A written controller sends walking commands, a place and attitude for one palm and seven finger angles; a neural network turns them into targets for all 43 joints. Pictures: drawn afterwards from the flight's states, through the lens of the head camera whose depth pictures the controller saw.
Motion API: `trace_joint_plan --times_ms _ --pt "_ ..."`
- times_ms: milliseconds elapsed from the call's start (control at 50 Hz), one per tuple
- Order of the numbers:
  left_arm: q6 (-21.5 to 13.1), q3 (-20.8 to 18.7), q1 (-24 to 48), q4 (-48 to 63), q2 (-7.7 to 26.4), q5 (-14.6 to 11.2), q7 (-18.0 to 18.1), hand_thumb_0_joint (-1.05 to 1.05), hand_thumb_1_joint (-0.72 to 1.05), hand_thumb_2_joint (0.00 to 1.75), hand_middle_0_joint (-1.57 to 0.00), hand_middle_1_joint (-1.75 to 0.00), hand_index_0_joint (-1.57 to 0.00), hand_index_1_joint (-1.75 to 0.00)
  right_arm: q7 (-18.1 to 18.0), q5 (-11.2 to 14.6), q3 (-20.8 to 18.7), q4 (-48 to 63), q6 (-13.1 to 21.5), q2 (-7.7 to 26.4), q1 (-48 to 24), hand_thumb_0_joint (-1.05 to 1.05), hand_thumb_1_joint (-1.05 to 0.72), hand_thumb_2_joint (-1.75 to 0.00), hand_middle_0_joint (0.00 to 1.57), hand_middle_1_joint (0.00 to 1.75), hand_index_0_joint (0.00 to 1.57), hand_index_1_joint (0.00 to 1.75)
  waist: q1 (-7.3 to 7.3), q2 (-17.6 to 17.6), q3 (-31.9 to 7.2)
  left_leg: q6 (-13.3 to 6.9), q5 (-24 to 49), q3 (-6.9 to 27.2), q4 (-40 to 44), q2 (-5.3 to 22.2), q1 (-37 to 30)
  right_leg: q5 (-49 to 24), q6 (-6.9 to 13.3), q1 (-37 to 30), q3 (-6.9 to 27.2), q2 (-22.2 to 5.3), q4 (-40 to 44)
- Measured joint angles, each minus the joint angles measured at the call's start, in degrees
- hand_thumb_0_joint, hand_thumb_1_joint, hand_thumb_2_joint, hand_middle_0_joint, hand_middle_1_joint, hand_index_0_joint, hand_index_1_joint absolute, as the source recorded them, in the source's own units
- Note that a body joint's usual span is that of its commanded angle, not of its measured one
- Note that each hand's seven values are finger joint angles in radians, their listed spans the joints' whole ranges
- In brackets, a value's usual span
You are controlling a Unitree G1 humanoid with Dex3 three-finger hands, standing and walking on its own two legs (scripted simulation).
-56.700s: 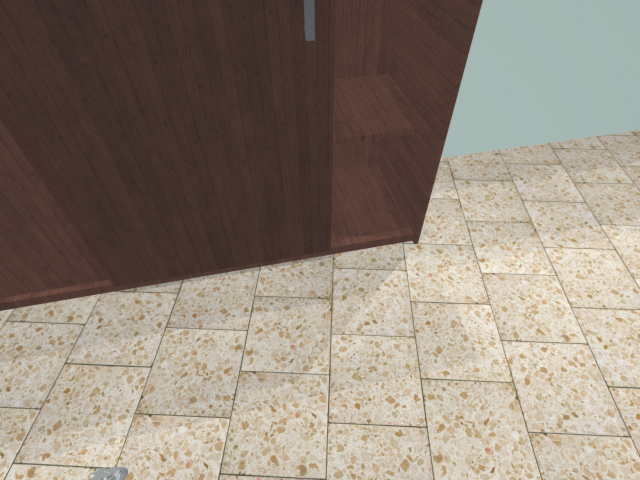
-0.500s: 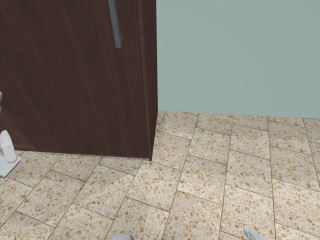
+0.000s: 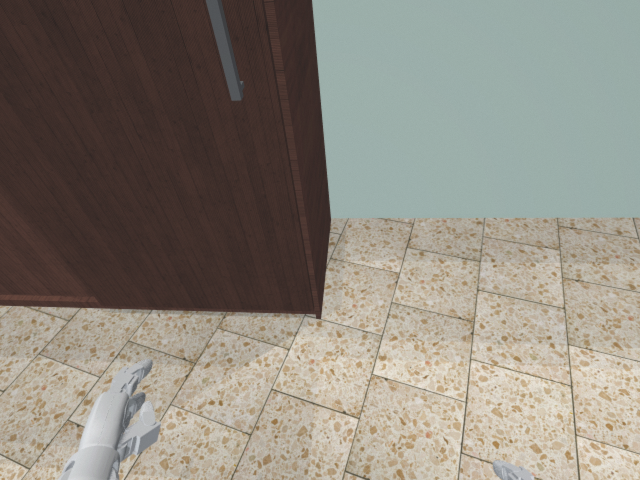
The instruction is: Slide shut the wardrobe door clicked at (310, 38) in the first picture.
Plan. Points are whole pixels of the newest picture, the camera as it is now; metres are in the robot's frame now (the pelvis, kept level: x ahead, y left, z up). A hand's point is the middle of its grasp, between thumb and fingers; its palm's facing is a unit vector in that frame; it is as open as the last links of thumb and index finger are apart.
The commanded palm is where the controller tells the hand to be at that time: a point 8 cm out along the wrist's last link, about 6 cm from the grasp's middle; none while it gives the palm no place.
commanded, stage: let the arm hang, fingers relaxed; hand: left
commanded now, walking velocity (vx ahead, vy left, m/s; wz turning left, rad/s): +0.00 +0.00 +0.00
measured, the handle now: (227, 42) +0.81 +0.20 +0.23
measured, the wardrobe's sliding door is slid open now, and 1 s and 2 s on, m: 0.00 0.00 0.00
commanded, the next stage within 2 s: look to check the result in 0.94 s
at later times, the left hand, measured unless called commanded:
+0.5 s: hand out of the picture +0.04 +0.27 -0.15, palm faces -0.01 -0.94 -0.33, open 7.3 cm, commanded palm none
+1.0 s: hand (144, 471) +0.17 +0.28 -0.13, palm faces -0.07 -0.94 -0.34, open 7.3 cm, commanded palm none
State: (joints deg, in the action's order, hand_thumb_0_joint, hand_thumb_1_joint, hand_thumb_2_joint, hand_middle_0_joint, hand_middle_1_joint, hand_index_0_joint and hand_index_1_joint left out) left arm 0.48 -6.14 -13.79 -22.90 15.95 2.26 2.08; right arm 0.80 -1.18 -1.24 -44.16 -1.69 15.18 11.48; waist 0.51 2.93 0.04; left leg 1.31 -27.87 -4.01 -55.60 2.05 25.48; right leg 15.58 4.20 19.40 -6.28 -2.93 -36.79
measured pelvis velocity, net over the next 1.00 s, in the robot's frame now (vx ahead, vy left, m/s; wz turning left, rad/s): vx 0.05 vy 0.05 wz -0.05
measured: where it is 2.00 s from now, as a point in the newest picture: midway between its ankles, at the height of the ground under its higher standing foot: outside the picture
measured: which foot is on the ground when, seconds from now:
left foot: up 0.00-0.10, down 0.12-1.00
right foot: down 0.00-1.00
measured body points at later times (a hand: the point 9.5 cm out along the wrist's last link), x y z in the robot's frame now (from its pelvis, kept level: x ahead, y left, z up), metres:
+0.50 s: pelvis +0.01 +0.03 +0.02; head +0.04 +0.02 +0.46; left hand +0.04 +0.32 -0.12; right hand -0.01 -0.24 -0.14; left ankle +0.02 +0.15 -0.73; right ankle +0.05 -0.07 -0.73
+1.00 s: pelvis +0.05 +0.05 +0.02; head +0.07 +0.04 +0.47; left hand +0.18 +0.33 -0.11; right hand +0.14 -0.24 -0.12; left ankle +0.02 +0.15 -0.73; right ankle +0.05 -0.07 -0.73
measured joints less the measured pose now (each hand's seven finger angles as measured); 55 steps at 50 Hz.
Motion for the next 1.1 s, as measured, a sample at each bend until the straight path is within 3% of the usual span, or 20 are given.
trace_joint_plan --times_ms 80,120,160,240,380,560,780,1100 --pt "3.05 5.39 -0.74 -18.59 -5.25 -0.24 -1.51 0.01 0.91 0.9 -0.2 -0.3 -0.2 -0.3 0.18 -0.3 0.22 -2.05 -1.42 -1.29 0.22 0.01 -0.91 -0.9 0.2 0.3 0.2 0.3 1.24 -1.35 2.17 -0.87 4.32 0.46 13.41 0.22 -7.09 -1.83 -0.28 -1.2 0.47 1.25 2.75" --pt "3.39 6.19 -1.62 -24.55 -7.59 -0.9 -1.73 0.01 0.92 0.89 -0.21 -0.3 -0.21 -0.3 -0.06 -0.45 0.42 -3.85 -1.0 -1.45 1.67 0.0 -0.91 -0.9 0.2 0.3 0.2 0.3 1.57 -0.92 2.51 -1.68 8.48 2.56 22.07 1.17 -10.41 -2.28 -0.54 -0.54 -0.4 3.06 3.22" --pt "3.0 4.45 -0.8 -28.5 -6.88 -1.15 -1.11 -0.01 0.98 0.89 -0.21 -0.3 -0.21 -0.3 -0.65 -0.92 0.77 -7.3 -1.06 -2.45 2.99 0.0 -0.91 -0.9 0.2 0.3 0.2 0.3 0.63 -2.13 3.66 -0.35 12.15 3.39 22.6 1.77 -9.76 -3.16 -0.81 -1.0 -0.97 3.73 5.0" --pt "2.2 3.8 -0.92 -34.11 -4.18 -0.91 -1.91 -0.02 0.99 0.89 -0.21 -0.3 -0.21 -0.3 -1.03 -1.22 0.93 -13.0 -1.33 -3.06 6.23 0.0 -0.91 -0.89 0.2 0.3 0.2 0.3 -1.21 -3.4 3.75 0.18 13.46 3.22 25.96 1.53 -10.27 -5.96 -1.03 -2.25 -0.66 3.9 10.16" --pt "0.95 3.27 -0.83 -41.37 -0.78 -1.08 -1.74 0.0 0.94 0.89 -0.21 -0.3 -0.21 -0.3 -1.67 -0.67 -0.17 -17.96 -0.56 -1.52 8.01 0.0 -0.91 -0.89 0.2 0.3 0.2 0.3 -0.91 -2.21 3.22 -0.33 14.64 2.44 29.63 0.71 -12.85 -7.26 -1.55 -4.72 0.11 3.38 13.89" --pt "-0.09 3.52 5.06 -43.1 1.71 -1.33 -1.62 0.0 0.91 0.9 -0.21 -0.3 -0.21 -0.3 -1.52 -0.41 0.11 -19.58 0.84 0.21 3.6 0.0 -0.91 -0.89 0.2 0.3 0.2 0.3 -0.42 -1.53 2.46 -1.38 14.7 0.91 32.28 -0.75 -15.9 -6.95 -3.13 -6.59 1.66 2.08 14.82" --pt "-1.17 4.92 11.61 -40.45 1.62 -1.17 -1.75 0.0 0.91 0.9 -0.21 -0.3 -0.21 -0.3 -0.97 -0.15 1.04 -18.44 1.92 1.75 -5.34 0.0 -0.9 -0.89 0.2 0.3 0.2 0.3 -0.11 -1.51 1.91 -2.35 14.89 -0.29 35.49 -2.19 -19.15 -6.11 -4.47 -8.23 2.96 0.84 15.24" --pt "-0.97 5.46 9.9 -40.5 2.04 -1.18 -1.62 0.0 0.91 0.9 -0.21 -0.3 -0.21 -0.3 -1.08 0.02 1.18 -18.5 1.58 3.75 -6.98 0.0 -0.9 -0.89 0.2 0.3 0.2 0.3 -0.28 -2.01 3.3 -2.15 14.08 -0.36 37.35 -2.05 -21.49 -4.8 -4.57 -10.05 3.01 1.08 16.09"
